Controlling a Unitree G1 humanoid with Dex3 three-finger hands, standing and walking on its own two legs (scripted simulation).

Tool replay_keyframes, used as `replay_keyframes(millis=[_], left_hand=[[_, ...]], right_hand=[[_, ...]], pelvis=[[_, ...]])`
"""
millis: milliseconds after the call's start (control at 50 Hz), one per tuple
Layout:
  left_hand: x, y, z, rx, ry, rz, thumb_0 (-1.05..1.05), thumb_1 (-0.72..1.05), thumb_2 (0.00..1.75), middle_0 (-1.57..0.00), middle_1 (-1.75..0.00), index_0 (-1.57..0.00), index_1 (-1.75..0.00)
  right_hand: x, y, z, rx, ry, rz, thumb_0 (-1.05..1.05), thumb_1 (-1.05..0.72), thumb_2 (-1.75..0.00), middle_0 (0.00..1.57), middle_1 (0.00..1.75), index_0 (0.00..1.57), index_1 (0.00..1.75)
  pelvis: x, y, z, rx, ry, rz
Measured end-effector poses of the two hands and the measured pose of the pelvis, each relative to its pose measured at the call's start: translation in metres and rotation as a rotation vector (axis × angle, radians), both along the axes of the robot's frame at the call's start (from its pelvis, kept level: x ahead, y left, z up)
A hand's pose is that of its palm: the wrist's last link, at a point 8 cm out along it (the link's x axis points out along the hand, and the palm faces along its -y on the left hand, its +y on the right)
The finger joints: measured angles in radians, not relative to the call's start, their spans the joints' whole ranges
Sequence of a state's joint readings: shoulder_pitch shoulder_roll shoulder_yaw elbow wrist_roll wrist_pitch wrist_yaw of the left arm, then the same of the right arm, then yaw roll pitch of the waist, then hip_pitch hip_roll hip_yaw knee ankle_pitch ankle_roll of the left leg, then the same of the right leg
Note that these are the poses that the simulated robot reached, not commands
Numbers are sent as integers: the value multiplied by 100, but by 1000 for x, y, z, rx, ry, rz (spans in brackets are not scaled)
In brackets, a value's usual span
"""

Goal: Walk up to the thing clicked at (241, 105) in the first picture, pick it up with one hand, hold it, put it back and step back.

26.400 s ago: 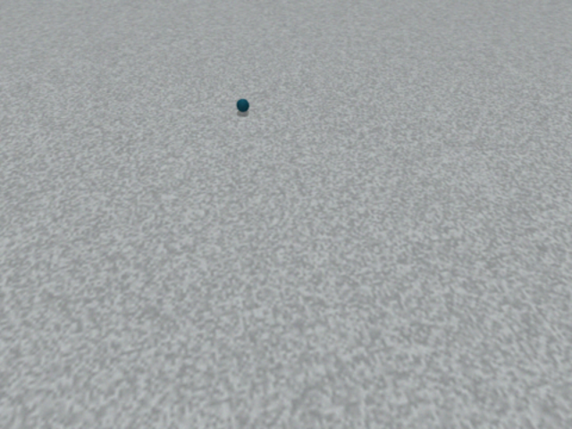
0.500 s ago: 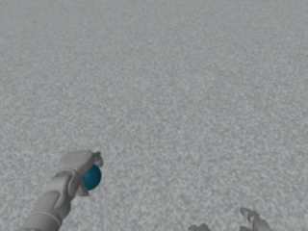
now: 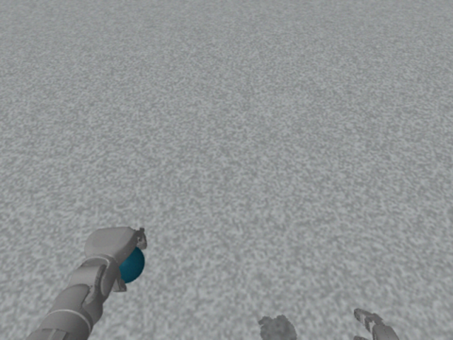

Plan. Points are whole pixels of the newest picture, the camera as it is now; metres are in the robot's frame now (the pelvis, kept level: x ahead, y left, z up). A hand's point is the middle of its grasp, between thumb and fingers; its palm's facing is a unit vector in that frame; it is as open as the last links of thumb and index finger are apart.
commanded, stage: crouch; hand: left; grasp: from above
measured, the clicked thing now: (125, 263) +0.31 +0.22 -0.10
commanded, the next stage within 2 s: lower in 1.64 s
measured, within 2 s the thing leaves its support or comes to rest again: neither
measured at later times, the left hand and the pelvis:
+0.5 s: hand (144, 274) +0.36 +0.24 -0.31, palm faces -0.42 +0.03 -0.91, open 10.0 cm; pelvis -0.05 +0.01 -0.19, yaw -1 degrees
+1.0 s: hand (154, 285) +0.39 +0.25 -0.49, palm faces -0.44 -0.01 -0.90, open 10.0 cm; pelvis -0.07 +0.01 -0.33, yaw -4 degrees
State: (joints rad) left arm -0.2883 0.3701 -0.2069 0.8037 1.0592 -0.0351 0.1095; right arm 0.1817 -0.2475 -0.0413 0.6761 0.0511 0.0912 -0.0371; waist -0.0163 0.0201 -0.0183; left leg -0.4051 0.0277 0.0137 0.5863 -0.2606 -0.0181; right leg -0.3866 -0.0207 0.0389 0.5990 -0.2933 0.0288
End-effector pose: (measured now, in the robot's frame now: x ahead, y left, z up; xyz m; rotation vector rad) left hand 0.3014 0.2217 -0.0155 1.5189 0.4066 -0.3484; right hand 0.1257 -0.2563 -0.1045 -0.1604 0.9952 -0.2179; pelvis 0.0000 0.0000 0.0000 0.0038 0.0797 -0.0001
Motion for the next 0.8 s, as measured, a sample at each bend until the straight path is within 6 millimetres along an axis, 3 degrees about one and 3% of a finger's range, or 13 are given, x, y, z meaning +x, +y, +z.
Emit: replay_keyframes(millis=[80,180,340,480,620,800], left_hand=[[4,2,-29,27,-7,-14,0,2,53,-64,-71,-64,-66],[19,5,-73,55,-37,-21,0,2,52,-64,-71,-64,-66],[45,9,-157,67,-56,-22,0,3,51,-63,-71,-63,-66],[61,12,-228,68,-59,3,0,3,52,-62,-72,-63,-67],[66,18,-297,55,-15,7,0,2,54,-62,-72,-62,-68],[77,24,-370,30,-26,-4,0,1,55,-62,-72,-63,-68]], right_hand=[[-16,-8,-16,-28,50,4,1,-90,-90,21,30,20,30],[-45,-19,-50,-67,122,-6,1,-90,-90,21,30,20,30],[-102,-26,-124,-118,243,-48,1,-90,-90,20,30,20,30],[-141,-15,-192,-107,331,-70,1,-90,-90,20,30,20,30],[-152,-2,-249,-77,362,-42,1,-90,-90,21,30,20,30],[-140,-4,-301,-87,373,34,0,-90,-90,21,30,20,30]], pelvis=[[-6,0,-16,-6,70,6],[-18,1,-50,-18,175,10],[-38,6,-123,-39,346,7],[-53,10,-185,-49,447,2],[-63,10,-238,-59,516,-1],[-66,7,-293,-76,567,-7]])
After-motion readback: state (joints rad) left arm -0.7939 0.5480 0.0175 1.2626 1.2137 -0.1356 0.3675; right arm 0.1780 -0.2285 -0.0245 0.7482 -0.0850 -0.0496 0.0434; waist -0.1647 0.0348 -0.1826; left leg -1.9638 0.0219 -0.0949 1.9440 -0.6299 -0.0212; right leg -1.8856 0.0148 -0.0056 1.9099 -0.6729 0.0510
